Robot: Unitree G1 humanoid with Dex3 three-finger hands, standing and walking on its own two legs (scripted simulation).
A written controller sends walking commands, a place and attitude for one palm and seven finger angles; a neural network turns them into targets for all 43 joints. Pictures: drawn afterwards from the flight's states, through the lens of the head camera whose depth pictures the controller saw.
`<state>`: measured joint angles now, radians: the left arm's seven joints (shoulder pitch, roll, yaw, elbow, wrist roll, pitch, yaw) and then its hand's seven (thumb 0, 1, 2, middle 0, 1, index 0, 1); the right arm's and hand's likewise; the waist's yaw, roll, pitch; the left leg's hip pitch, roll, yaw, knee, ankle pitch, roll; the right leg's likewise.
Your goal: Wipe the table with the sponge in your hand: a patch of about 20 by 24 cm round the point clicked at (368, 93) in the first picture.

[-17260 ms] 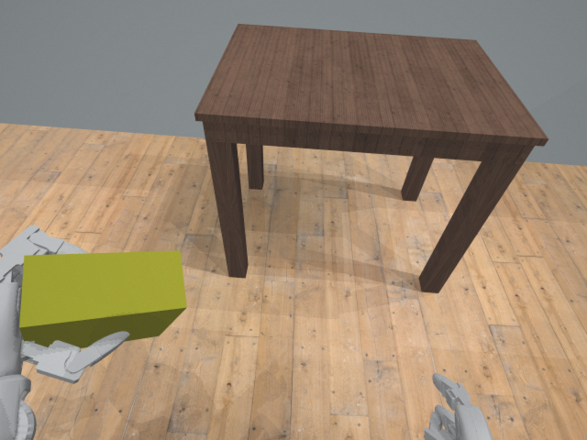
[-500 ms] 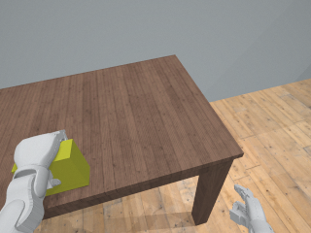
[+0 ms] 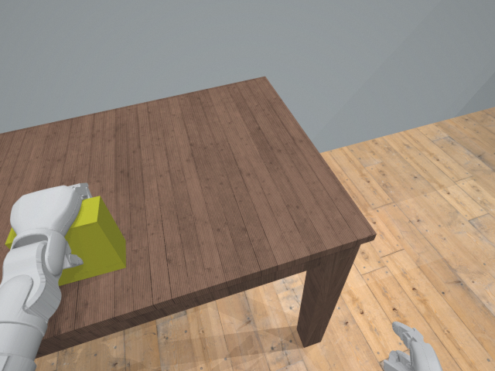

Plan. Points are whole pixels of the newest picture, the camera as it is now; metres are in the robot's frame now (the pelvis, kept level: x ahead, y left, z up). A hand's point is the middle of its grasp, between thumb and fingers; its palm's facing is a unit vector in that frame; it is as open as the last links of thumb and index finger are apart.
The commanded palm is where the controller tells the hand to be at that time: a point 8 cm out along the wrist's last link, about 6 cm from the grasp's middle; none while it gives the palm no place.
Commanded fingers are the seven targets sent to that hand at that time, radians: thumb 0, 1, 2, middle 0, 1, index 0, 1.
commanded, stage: wipe forward along the first lane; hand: left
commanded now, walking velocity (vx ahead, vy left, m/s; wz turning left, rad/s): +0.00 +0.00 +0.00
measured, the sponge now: (80, 250) +0.28 +0.34 +0.03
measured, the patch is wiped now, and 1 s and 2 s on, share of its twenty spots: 0.15 0.30 0.45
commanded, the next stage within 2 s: slide across to the middle lane in 0.98 s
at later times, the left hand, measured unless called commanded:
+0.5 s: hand (71, 201) +0.34 +0.37 +0.08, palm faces -0.09 +0.00 -1.00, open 10.3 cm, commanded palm +0.33 +0.36 +0.12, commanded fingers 0.00 0.10 1.30 -1.20 -1.60 -1.20 -1.60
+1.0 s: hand (72, 183) +0.38 +0.39 +0.08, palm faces -0.11 +0.00 -0.99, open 10.3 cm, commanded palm +0.37 +0.38 +0.11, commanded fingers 0.00 0.10 1.30 -1.20 -1.60 -1.20 -1.60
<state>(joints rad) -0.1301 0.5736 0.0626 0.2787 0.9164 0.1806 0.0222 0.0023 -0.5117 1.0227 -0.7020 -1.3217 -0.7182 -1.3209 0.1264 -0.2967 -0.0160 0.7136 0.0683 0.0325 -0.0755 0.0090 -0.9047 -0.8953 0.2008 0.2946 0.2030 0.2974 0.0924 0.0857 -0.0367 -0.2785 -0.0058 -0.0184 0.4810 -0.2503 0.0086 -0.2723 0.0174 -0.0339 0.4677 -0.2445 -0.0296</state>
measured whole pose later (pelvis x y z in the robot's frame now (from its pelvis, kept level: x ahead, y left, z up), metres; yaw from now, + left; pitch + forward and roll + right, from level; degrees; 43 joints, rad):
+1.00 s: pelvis +0.02 +0.02 +0.00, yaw +0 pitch +9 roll -1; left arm -0.53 0.66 0.08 0.76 0.99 0.04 0.03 0.01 -0.52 1.03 -0.71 -1.31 -0.73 -1.32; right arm 0.21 -0.30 -0.03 0.72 0.08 0.10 -0.04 0.01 -0.91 -0.89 0.20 0.29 0.20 0.30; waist 0.04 0.06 -0.08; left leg -0.41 -0.02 -0.01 0.53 -0.28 0.04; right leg -0.39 0.00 -0.02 0.48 -0.25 0.00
